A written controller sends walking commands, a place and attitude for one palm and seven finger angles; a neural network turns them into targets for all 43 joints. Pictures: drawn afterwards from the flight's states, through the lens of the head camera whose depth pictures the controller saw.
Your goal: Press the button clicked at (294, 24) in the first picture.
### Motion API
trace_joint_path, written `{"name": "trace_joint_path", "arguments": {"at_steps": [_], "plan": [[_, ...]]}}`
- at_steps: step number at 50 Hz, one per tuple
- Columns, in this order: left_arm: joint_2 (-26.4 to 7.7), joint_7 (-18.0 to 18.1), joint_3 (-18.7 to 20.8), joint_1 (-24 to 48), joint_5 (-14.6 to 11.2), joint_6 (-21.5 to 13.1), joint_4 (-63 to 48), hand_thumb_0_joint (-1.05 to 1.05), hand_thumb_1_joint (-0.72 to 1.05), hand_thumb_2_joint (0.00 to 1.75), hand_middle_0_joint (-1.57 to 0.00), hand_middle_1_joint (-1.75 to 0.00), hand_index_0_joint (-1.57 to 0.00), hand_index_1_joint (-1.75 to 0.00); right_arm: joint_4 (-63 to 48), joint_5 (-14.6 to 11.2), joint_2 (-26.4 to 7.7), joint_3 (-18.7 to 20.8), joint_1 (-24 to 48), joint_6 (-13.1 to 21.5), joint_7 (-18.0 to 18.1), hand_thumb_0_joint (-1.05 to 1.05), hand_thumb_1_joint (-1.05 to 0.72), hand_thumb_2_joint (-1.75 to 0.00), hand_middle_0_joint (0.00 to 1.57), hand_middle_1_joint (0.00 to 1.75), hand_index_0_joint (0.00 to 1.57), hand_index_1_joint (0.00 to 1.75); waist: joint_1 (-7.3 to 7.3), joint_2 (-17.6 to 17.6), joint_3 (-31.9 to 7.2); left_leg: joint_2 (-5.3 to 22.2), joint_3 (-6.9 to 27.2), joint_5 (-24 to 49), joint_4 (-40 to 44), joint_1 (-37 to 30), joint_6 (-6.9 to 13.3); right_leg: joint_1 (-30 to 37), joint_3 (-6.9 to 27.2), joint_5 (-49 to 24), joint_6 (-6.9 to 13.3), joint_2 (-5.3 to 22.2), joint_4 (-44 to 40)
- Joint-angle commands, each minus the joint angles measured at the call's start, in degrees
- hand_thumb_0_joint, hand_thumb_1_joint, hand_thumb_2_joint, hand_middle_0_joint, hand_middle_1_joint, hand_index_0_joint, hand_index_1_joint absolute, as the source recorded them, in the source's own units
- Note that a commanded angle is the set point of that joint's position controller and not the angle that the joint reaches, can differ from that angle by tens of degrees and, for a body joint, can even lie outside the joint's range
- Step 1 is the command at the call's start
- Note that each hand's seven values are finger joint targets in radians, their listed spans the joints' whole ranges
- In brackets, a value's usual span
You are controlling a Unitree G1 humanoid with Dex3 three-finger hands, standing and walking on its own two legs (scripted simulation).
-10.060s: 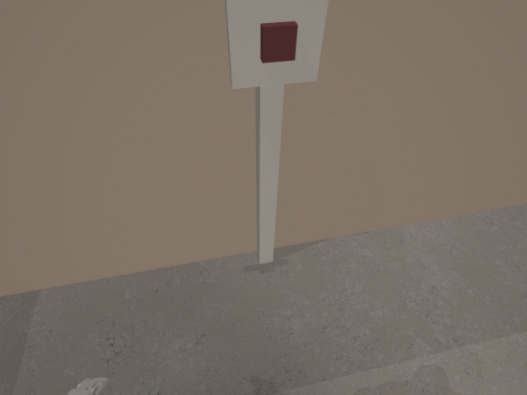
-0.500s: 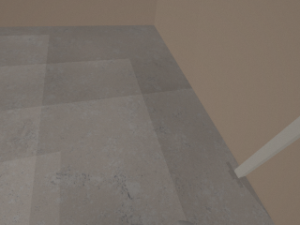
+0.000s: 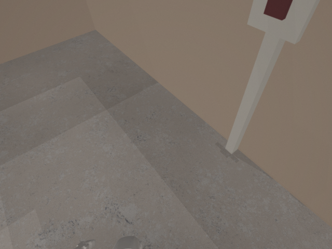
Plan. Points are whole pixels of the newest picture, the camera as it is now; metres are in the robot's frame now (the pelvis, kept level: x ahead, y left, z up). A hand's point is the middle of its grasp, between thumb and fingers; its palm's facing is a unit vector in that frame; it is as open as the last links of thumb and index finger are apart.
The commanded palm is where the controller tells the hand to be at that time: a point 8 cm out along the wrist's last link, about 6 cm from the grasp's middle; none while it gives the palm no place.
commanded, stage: turn to face it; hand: left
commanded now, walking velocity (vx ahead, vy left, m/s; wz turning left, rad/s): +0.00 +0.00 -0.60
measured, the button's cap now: (278, 4) +0.79 -0.36 +0.19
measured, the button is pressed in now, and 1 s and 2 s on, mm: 0 0 0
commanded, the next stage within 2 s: take the last steps up to it in 1.48 s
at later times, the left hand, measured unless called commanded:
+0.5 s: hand out of the picture +0.08 +0.28 -0.19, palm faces -0.18 -0.96 -0.19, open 7.4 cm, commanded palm none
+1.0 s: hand (126, 243) +0.17 +0.13 -0.16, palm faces -0.58 -0.77 -0.25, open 7.4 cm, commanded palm none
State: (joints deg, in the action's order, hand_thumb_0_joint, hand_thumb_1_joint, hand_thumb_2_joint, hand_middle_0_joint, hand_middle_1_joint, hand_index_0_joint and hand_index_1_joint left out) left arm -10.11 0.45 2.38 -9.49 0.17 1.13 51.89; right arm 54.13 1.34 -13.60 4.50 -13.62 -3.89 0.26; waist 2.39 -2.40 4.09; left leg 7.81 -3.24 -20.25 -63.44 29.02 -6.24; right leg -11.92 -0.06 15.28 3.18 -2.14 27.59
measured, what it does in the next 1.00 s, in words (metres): steps on the spot, turning right: left foot, then right foot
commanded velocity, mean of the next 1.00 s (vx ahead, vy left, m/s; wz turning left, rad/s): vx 0.00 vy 0.00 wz -0.59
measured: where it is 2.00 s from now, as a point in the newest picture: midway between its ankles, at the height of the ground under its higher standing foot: outside the picture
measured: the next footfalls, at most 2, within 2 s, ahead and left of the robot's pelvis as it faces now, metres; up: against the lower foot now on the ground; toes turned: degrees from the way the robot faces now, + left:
left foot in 0.34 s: +0.07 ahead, +0.14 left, +0.00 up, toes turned -8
right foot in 0.96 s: -0.10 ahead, -0.05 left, +0.00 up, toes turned -41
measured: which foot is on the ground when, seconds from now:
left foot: up 0.00-0.32, down 0.34-0.96, up 0.98-1.00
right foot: down 0.00-0.34, up 0.36-0.94, down 0.96-1.00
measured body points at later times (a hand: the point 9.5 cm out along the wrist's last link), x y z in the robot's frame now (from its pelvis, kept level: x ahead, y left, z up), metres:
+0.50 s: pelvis -0.01 +0.08 +0.00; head +0.03 +0.12 +0.45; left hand +0.09 +0.33 -0.17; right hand +0.05 -0.19 -0.10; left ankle +0.03 +0.14 -0.74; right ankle -0.08 -0.07 -0.64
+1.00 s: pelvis -0.06 +0.05 -0.02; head -0.05 +0.02 +0.43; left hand +0.19 +0.17 -0.14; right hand -0.23 -0.15 -0.17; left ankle +0.02 +0.14 -0.72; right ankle -0.13 -0.02 -0.74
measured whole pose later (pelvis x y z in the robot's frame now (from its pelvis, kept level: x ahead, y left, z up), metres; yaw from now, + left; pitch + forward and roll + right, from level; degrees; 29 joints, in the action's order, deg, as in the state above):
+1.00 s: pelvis -0.06 +0.05 -0.02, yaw -36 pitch +0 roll +0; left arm -10.8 -0.4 3.1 -6.1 0.9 1.9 51.0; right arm 56.5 1.2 -14.4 4.9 -19.1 -3.0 0.2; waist 3.5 -3.2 4.0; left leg 12.3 -17.9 -25.8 -45.4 20.1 -2.5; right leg -14.7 -5.2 20.0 1.6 1.0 35.4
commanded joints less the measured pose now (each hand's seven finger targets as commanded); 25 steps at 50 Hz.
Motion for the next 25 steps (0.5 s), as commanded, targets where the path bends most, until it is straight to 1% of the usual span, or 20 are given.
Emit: {"name": "trace_joint_path", "arguments": {"at_steps": [1,6,7,8,9,10,11,12,13,14,15,16,17,18,19,20,21,22,24,25], "plan": [[-12.2,0.5,3.3,-4.0,0.2,-1.5,-2.4,0.0,0.9,0.9,-0.2,-0.3,-0.2,-0.3,-4.1,0.0,-4.8,0.9,1.0,1.4,0.8,0.0,-0.9,-0.9,0.2,0.3,0.2,0.3,-2.85,9.5,-5.6,-0.8,2.1,0.6,0.8,5.6,-1.0,8.8,14.1,-33.4,4.8,13.6,-6.8],[-12.7,0.5,3.7,-5.1,0.7,-1.0,-2.2,0.0,0.9,0.9,-0.2,-0.3,-0.2,-0.3,-6.0,-0.2,-4.9,0.6,6.0,1.7,1.0,0.0,-0.9,-0.9,0.2,0.3,0.2,0.3,-3.76,9.5,-4.6,-2.2,3.0,-1.8,5.8,4.5,-0.3,7.4,20.2,-25.9,7.5,14.0,-7.6],[-12.6,0.5,3.7,-5.9,0.8,-1.0,-2.0,0.0,0.9,0.9,-0.2,-0.3,-0.2,-0.3,-6.6,-0.3,-4.9,0.6,7.5,1.9,1.0,0.0,-0.9,-0.9,0.2,0.3,0.2,0.3,-4.43,9.1,-4.6,-2.7,3.1,-2.7,7.6,3.4,-0.2,7.0,21.8,-25.9,7.8,14.0,-7.3],[-13.1,0.6,3.9,-5.7,0.9,-0.9,-2.0,0.0,0.9,0.9,-0.2,-0.3,-0.2,-0.3,-6.9,-0.4,-4.7,0.4,7.6,2.0,1.1,0.0,-0.9,-0.9,0.2,0.3,0.2,0.3,-4.23,9.3,-5.4,-3.2,3.2,-3.6,9.8,2.7,0.1,8.1,22.6,-26.9,8.4,14.2,-6.9],[-13.3,0.7,4.0,-6.0,0.9,-0.8,-2.0,0.0,0.9,0.9,-0.2,-0.3,-0.2,-0.3,-7.3,-0.5,-4.5,0.3,8.3,2.2,1.2,0.0,-0.9,-0.9,0.2,0.3,0.2,0.3,-4.67,9.6,-5.9,-3.7,3.1,-4.3,12.1,1.4,0.4,8.0,23.5,-28.6,8.7,14.1,-6.3],[-13.5,0.8,4.1,-5.8,1.0,-0.7,-2.0,0.0,0.9,0.9,-0.2,-0.3,-0.2,-0.3,-7.5,-0.7,-4.4,0.2,8.6,2.3,1.3,0.0,-0.9,-0.9,0.2,0.3,0.2,0.3,-4.54,10.1,-6.2,-4.3,3.3,-5.0,14.3,-0.3,0.8,7.5,24.5,-29.7,8.8,14.2,-5.8],[-13.7,0.8,4.1,-5.6,1.0,-0.5,-2.0,0.0,0.9,0.9,-0.2,-0.3,-0.2,-0.3,-7.7,-0.9,-4.3,0.2,8.8,2.4,1.4,0.0,-0.9,-0.9,0.2,0.3,0.2,0.3,-4.57,10.4,-6.4,-5.0,3.3,-5.4,16.8,-2.4,1.2,6.4,25.3,-31.1,8.7,13.8,-5.3],[-13.8,0.9,4.2,-4.6,1.1,-0.4,-2.1,0.0,0.9,0.9,-0.2,-0.3,-0.2,-0.3,-7.9,-1.1,-4.2,0.1,8.0,2.6,1.5,0.0,-0.9,-0.9,0.2,0.3,0.2,0.3,-3.9,10.2,-6.9,-5.4,3.4,-5.7,20.2,-4.5,1.5,6.0,26.0,-32.8,8.4,14.0,-4.2],[-14.1,0.9,4.3,-3.5,1.0,-0.2,-2.4,0.0,0.9,0.9,-0.2,-0.3,-0.2,-0.3,-7.5,-1.2,-4.1,0.1,6.3,2.8,1.6,0.0,-0.9,-0.9,0.2,0.3,0.2,0.3,-3.1,10.5,-7.6,-5.9,3.1,-4.0,24.6,-7.7,1.8,4.7,25.8,-33.3,7.5,13.1,-3.1],[-14.0,0.8,4.3,-2.2,0.9,-0.1,-2.7,0.0,0.9,0.9,-0.2,-0.3,-0.2,-0.3,-6.9,-1.4,-4.2,0.1,4.0,3.0,1.8,0.0,-0.9,-0.9,0.2,0.3,0.2,0.3,-1.84,10.3,-8.2,-6.5,2.7,-0.2,30.4,-12.1,2.2,2.7,25.5,-32.5,5.8,11.7,-1.4],[-13.7,0.7,4.2,-0.7,0.5,0.1,-2.8,0.0,0.9,0.9,-0.2,-0.3,-0.2,-0.3,-5.9,-1.5,-4.6,0.1,1.1,3.3,2.0,0.0,-0.9,-0.9,0.2,0.3,0.2,0.3,-0.41,10.1,-9.1,-6.3,2.2,6.2,37.6,-18.7,2.6,-0.7,24.0,-28.5,3.4,9.3,0.9],[-11.2,0.5,3.7,-1.2,0.0,0.4,-3.5,0.0,0.9,0.9,-0.2,-0.3,-0.2,-0.3,-5.4,-1.3,-7.2,0.4,-0.6,3.8,2.3,0.0,-0.9,-0.9,0.2,0.3,0.2,0.3,0.07,3.2,-10.3,-0.3,6.8,10.3,43.3,-27.5,4.3,-8.2,20.3,-17.9,0.3,4.1,6.0],[-7.9,-0.1,3.1,-3.3,-0.4,0.5,-3.9,0.0,0.9,0.9,-0.2,-0.3,-0.2,-0.3,-6.3,-0.7,-12.2,1.2,-0.5,4.0,2.1,0.0,-0.9,-0.9,0.2,0.3,0.2,0.3,-0.42,-12.7,-11.1,14.4,21.0,19.8,46.8,-33.4,8.8,-19.0,11.5,10.2,-3.6,-3.1,17.4],[-9.2,-0.2,3.5,-4.1,0.6,0.8,-4.0,0.0,0.9,0.9,-0.2,-0.3,-0.2,-0.3,-7.3,-0.4,-14.0,1.5,-0.2,3.5,2.0,0.0,-0.9,-0.9,0.2,0.3,0.2,0.3,-0.58,-13.8,-8.7,21.1,23.0,21.2,46.7,-27.0,13.7,-19.6,5.9,20.2,-5.4,-1.5,30.3],[-11.0,-0.2,4.2,-5.2,1.3,1.5,-2.3,0.0,0.9,0.9,-0.2,-0.3,-0.2,-0.3,-7.8,-0.2,-10.3,0.7,3.3,3.4,2.0,0.0,-0.9,-0.9,0.2,0.3,0.2,0.3,-1.84,-9.8,-6.2,18.0,18.8,15.5,48.0,-20.6,13.2,-18.4,7.1,16.5,-6.2,0.5,36.8],[-11.4,-0.7,4.7,-5.2,1.6,1.8,-1.4,0.0,0.9,0.9,-0.2,-0.3,-0.2,-0.3,-8.9,-0.2,-8.4,0.0,6.5,3.7,2.2,0.0,-0.9,-0.9,0.2,0.3,0.2,0.3,-3.33,-8.7,-3.0,14.8,14.9,12.9,49.2,-16.6,12.0,-18.2,6.5,12.9,-6.6,1.2,40.2],[-11.0,-1.2,4.8,-5.4,1.6,2.0,-1.3,0.0,0.9,0.9,-0.2,-0.3,-0.2,-0.3,-9.7,-0.1,-8.2,-0.2,7.9,3.8,2.1,0.0,-0.9,-0.9,0.2,0.3,0.2,0.3,-3.95,-7.2,-1.3,12.0,10.8,11.7,49.0,-14.9,11.2,-18.1,5.3,10.2,-6.7,1.6,43.1],[-10.3,-1.7,4.7,-5.8,1.6,2.0,-1.1,0.0,0.9,0.9,-0.2,-0.3,-0.2,-0.3,-9.7,-0.3,-7.4,-0.5,8.2,4.0,2.1,0.0,-0.9,-0.9,0.2,0.3,0.2,0.3,-4.24,-6.1,-1.2,10.1,7.5,13.2,48.6,-15.1,9.9,-18.8,4.3,7.5,-7.0,2.2,44.6],[-9.1,-1.6,4.5,-6.4,1.5,2.4,-1.0,0.0,0.9,0.9,-0.2,-0.3,-0.2,-0.3,-8.5,-0.3,-7.0,-0.4,5.1,4.3,2.1,0.0,-0.9,-0.9,0.2,0.3,0.2,0.3,-3.83,-6.1,-2.2,8.9,4.4,16.0,47.9,-18.3,9.3,-19.7,3.9,4.9,-7.9,2.2,46.4],[-8.8,-1.6,4.5,-6.2,1.4,2.5,-1.0,0.0,0.9,0.9,-0.2,-0.3,-0.2,-0.3,-8.1,-0.4,-6.8,-0.3,3.6,4.4,2.1,0.0,-0.9,-0.9,0.2,0.3,0.2,0.3,-3.3,-6.4,-3.0,9.3,4.0,16.5,47.6,-19.9,9.5,-20.4,3.7,4.4,-8.2,2.6,46.0]]}}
